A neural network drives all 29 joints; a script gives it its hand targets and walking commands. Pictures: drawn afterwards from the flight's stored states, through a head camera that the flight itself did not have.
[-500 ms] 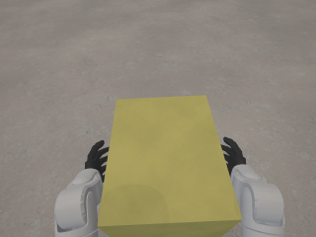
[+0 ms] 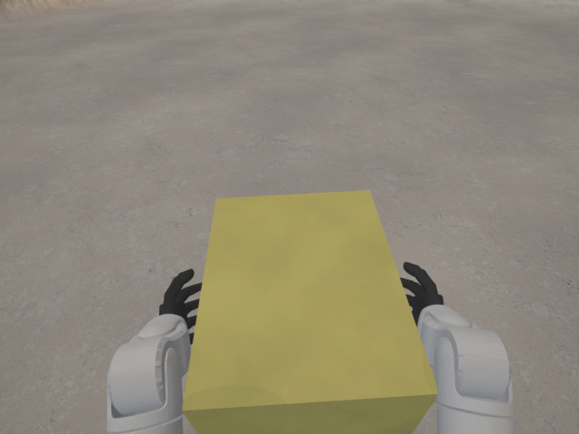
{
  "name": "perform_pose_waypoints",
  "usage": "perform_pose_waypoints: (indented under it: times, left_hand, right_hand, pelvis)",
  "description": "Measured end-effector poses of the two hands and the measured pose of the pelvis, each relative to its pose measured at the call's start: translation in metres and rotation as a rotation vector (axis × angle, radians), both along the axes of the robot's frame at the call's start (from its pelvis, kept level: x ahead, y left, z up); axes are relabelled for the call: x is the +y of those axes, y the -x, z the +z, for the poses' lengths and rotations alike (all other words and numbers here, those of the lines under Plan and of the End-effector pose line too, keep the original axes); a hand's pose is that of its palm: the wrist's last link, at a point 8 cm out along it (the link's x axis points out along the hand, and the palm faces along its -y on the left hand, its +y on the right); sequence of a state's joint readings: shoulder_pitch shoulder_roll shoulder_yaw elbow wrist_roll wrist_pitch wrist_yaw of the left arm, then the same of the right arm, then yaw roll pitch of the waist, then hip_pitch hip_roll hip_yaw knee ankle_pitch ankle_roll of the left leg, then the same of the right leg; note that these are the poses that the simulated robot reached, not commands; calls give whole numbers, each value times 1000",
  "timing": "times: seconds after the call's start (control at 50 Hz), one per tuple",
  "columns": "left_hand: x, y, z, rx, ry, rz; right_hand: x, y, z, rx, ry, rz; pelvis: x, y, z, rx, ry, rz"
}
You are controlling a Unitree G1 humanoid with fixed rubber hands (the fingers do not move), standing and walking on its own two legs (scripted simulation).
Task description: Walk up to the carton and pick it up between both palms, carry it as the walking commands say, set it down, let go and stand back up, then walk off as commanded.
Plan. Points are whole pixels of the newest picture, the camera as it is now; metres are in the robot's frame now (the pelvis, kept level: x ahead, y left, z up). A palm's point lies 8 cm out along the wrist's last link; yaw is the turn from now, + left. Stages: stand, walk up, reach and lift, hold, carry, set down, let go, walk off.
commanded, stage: carry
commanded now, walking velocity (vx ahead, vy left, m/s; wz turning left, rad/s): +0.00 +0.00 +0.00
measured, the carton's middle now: (300, 331) +0.28 +0.00 +0.03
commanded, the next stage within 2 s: none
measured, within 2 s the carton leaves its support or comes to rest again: neither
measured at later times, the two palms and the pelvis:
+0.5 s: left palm (205, 319) +0.27 +0.12 +0.09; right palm (448, 316) +0.26 -0.19 +0.08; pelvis +0.01 -0.03 +0.00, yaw +0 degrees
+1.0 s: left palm (215, 316) +0.27 +0.11 +0.08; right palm (455, 314) +0.27 -0.20 +0.08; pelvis +0.01 -0.04 +0.00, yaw +0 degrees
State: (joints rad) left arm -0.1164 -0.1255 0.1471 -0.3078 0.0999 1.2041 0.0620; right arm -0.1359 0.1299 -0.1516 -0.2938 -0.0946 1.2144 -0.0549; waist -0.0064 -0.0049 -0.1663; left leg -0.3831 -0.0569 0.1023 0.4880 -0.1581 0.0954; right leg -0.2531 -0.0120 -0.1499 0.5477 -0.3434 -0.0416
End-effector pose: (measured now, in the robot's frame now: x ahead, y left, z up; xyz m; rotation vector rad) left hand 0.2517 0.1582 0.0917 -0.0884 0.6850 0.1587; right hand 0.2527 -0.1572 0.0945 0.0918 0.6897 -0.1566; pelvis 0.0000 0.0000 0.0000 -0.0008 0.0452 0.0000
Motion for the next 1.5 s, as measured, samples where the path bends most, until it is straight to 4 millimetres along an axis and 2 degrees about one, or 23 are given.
perform_pose_waypoints:
  times: [0.42, 0.72, 1.04, 1.5]
  left_hand:
    - [-30, -14, -5, 9, -7, -11]
    - [-42, -18, -8, 10, -5, -7]
    - [-45, -20, -7, 7, -3, -11]
    - [-38, -22, -9, 7, 5, -5]
  right_hand:
    - [-30, -9, -9, 8, -4, -11]
    - [-42, -13, -13, 9, -4, -9]
    - [-45, -14, -11, 6, -3, -15]
    - [-38, -15, -14, 7, -2, -14]
  pelvis:
    - [-24, -4, -2, 1, -10, -3]
    - [-37, -8, -5, -9, -17, -3]
    - [-40, -8, -4, -16, -16, -6]
    - [-34, -7, -3, -21, -11, -7]
